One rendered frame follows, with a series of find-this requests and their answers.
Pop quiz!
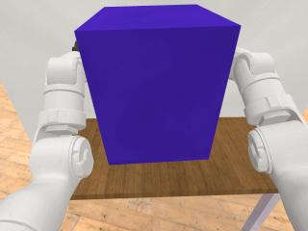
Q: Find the carton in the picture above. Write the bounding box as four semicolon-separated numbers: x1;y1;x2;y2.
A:
74;4;242;166

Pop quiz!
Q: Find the right robot forearm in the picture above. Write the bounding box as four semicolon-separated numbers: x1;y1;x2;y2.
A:
228;47;308;129

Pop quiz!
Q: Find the table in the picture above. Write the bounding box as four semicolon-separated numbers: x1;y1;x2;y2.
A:
69;116;281;231

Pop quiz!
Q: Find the right robot upper arm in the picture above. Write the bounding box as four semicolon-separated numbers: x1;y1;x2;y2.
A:
247;120;308;231

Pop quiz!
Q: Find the left robot hand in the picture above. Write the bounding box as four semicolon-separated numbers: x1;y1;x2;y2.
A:
72;40;80;52

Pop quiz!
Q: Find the left robot upper arm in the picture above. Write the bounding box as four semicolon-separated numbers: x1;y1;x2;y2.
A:
0;135;94;231

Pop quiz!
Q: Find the left robot forearm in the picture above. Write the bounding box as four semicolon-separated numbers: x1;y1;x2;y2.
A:
29;51;87;175

